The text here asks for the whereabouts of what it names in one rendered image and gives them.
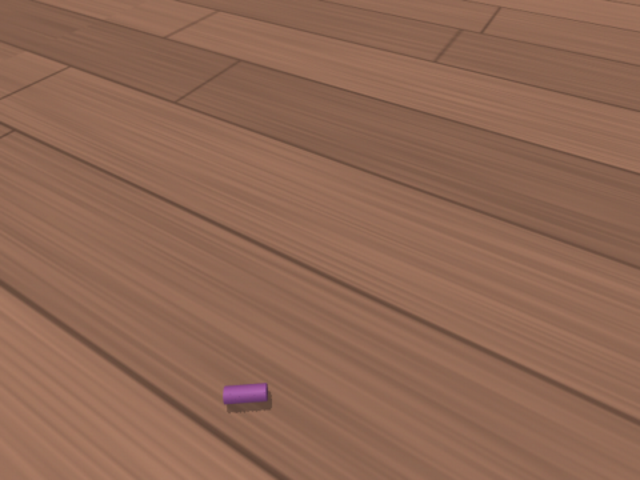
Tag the can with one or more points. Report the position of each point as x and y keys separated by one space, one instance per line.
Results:
x=247 y=393

